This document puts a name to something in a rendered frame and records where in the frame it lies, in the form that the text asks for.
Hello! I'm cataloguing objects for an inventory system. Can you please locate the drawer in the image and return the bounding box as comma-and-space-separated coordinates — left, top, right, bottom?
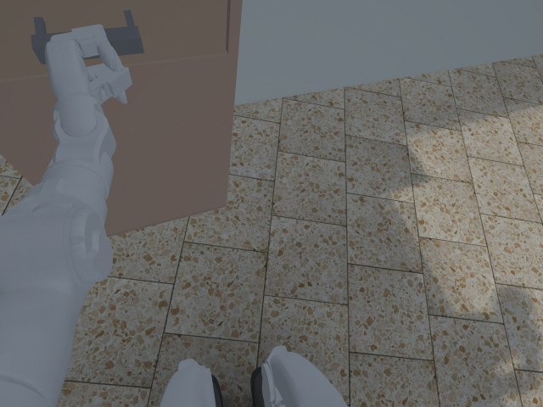
0, 0, 227, 80

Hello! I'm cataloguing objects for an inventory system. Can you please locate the left robot forearm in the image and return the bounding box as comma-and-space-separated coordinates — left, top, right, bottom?
4, 95, 116, 224

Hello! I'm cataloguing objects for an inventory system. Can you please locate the left robot upper arm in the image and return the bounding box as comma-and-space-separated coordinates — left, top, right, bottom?
0, 206, 113, 407

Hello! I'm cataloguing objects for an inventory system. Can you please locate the robot right thigh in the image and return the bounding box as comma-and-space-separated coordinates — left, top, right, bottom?
261, 352, 349, 407

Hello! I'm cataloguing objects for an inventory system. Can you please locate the handle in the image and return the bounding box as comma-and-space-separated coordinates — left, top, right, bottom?
31, 10, 144, 64

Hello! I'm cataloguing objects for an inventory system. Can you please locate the robot thigh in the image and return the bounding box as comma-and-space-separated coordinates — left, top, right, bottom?
261, 352, 349, 407
159, 365, 216, 407

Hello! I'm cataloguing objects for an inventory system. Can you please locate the cabinet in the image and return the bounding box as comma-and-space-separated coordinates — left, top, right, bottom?
0, 0, 243, 237

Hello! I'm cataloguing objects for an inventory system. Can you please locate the left robot hand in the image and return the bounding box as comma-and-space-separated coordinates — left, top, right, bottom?
45, 25, 132, 105

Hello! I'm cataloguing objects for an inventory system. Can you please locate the robot left thigh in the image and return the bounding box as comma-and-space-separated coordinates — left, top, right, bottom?
159, 365, 216, 407

